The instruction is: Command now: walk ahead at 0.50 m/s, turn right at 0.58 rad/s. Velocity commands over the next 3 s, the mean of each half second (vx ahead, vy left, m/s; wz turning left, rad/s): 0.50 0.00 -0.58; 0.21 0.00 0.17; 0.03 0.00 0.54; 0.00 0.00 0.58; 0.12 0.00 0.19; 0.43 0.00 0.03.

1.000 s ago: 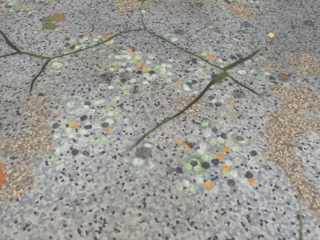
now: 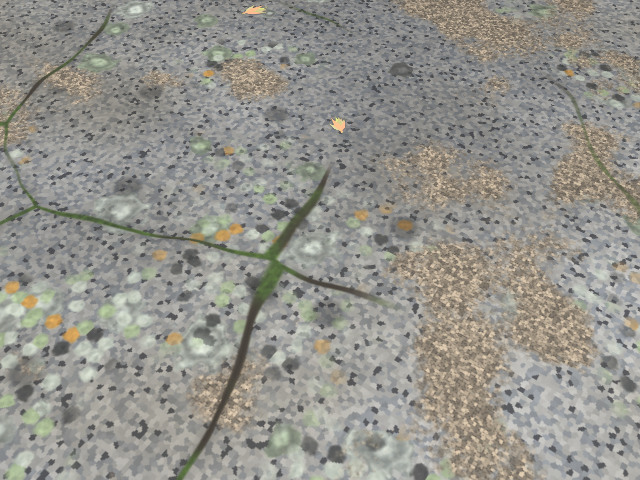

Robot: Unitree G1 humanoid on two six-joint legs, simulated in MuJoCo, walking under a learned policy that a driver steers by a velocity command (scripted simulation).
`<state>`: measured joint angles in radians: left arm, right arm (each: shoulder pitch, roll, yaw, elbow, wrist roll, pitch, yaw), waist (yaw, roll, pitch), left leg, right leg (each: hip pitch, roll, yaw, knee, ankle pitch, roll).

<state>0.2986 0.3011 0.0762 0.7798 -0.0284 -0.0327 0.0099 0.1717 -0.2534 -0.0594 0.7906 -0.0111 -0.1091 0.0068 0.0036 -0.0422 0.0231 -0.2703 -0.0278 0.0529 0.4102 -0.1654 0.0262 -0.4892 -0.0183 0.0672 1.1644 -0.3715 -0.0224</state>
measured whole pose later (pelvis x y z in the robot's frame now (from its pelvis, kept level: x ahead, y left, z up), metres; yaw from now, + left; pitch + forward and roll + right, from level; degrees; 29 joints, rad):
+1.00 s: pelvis +0.45 -0.11 -0.01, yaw -9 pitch +3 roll -1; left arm 0.14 0.30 0.05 0.71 0.01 0.01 0.03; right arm 0.18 -0.30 -0.06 0.68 0.00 -0.02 0.02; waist -0.02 -0.01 0.05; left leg -0.45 -0.07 -0.04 0.49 -0.09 0.06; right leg -0.51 0.04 0.06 1.14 -0.48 0.03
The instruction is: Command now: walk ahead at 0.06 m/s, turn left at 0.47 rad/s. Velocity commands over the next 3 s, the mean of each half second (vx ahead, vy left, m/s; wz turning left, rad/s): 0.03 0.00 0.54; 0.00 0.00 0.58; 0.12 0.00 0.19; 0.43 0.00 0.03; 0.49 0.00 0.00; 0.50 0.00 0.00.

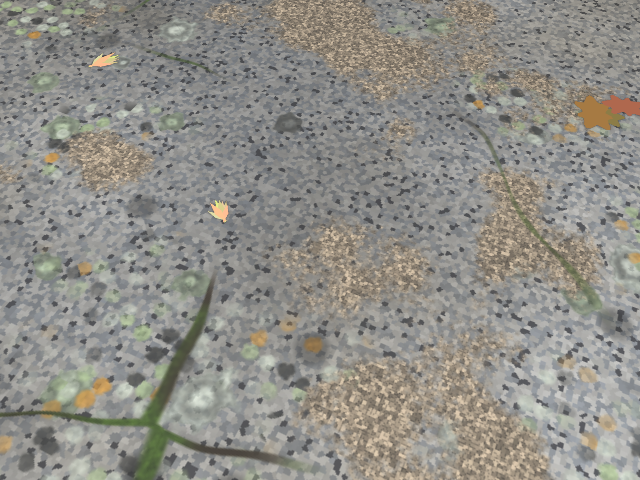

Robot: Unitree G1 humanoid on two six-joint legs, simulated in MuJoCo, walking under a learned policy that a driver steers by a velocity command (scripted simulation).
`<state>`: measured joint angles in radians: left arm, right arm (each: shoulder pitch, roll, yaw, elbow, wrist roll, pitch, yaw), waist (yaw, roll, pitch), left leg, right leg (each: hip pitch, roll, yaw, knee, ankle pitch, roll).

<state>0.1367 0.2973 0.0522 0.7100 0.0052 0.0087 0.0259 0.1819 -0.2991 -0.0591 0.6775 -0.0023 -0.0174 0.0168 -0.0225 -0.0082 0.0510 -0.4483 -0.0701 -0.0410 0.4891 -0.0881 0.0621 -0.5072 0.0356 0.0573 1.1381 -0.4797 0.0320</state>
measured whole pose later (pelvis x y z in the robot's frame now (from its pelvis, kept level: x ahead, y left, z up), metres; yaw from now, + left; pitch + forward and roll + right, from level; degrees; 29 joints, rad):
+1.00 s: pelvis +0.02 -0.02 +0.01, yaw +36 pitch +2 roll -2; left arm 0.12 0.31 0.08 0.71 0.00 0.00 0.02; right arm 0.17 -0.31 -0.07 0.60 0.01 0.04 -0.02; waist -0.01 -0.01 0.04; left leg -0.31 -0.07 -0.14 0.49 -0.22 0.04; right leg -0.47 0.01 0.07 0.82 -0.35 0.08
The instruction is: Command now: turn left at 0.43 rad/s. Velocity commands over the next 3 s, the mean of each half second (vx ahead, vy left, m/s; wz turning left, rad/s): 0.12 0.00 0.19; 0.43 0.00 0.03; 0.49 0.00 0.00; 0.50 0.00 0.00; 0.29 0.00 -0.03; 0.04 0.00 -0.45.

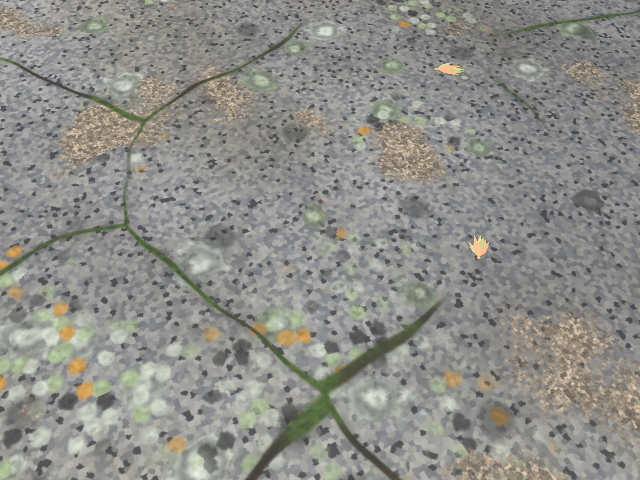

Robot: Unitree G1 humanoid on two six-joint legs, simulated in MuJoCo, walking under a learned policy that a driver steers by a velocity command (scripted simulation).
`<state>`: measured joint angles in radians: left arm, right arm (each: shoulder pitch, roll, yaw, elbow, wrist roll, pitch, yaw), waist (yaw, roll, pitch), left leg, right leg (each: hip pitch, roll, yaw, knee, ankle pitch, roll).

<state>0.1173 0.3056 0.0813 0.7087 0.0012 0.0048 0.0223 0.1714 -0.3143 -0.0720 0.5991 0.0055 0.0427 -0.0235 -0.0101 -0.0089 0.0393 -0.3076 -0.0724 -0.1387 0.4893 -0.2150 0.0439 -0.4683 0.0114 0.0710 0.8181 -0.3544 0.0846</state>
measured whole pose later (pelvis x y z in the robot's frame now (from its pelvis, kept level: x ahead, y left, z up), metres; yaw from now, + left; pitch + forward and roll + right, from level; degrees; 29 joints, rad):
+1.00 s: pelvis +0.26 -0.05 +0.00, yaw +5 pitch +1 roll +0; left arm 0.22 0.28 0.04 0.72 0.00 -0.08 -0.04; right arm 0.31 -0.31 -0.05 0.77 0.02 -0.07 0.00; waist -0.01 0.03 0.05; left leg -0.44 0.07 -0.04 1.16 -0.33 0.02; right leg -0.31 0.04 -0.05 0.46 -0.17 -0.07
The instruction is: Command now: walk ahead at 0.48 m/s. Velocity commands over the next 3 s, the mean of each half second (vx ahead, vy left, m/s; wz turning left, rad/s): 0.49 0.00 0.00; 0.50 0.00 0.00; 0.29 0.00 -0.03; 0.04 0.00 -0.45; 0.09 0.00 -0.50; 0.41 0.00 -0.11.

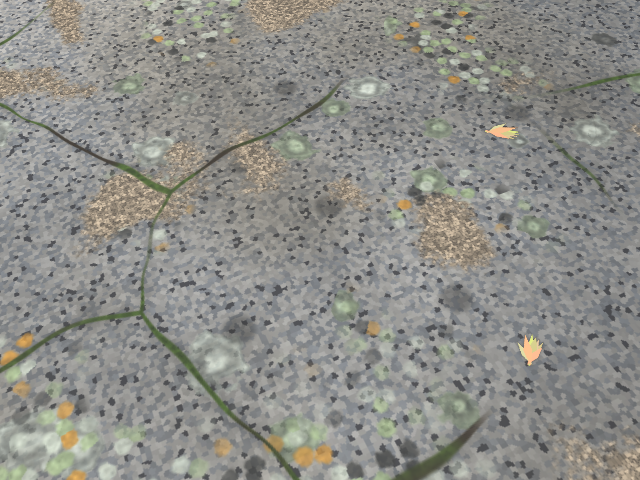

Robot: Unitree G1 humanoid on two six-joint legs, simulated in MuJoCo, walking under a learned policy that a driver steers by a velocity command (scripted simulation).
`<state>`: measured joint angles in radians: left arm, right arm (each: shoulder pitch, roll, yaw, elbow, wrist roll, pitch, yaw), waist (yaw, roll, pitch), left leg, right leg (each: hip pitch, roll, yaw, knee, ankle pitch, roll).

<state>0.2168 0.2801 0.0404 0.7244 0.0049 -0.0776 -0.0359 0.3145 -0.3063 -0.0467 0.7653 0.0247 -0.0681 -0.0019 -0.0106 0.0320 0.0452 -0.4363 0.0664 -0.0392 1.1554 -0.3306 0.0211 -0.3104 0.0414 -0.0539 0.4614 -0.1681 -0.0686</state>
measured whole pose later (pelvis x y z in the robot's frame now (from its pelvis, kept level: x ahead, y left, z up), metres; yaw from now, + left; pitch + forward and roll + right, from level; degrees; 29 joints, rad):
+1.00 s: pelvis +0.57 -0.01 -0.01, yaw +0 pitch +2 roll +1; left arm 0.11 0.28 0.04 0.74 -0.01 -0.08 -0.04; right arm 0.35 -0.31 -0.05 0.87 0.02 -0.06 0.00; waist -0.03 0.01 0.04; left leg -0.23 0.00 -0.04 1.01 -0.47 0.02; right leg -0.44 0.01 -0.04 0.57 -0.16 -0.06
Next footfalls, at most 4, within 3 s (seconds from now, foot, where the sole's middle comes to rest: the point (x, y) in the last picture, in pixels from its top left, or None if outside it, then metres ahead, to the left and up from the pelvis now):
0.38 left None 0.40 0.14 -0.77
0.92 right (388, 376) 0.69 -0.10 -0.77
1.40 left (297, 292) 0.93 0.10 -0.77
1.80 right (399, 326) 0.82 -0.14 -0.77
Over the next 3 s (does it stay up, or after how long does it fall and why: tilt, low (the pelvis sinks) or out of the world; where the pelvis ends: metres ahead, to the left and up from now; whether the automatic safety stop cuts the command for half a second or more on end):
stays up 0.96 -0.19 0.01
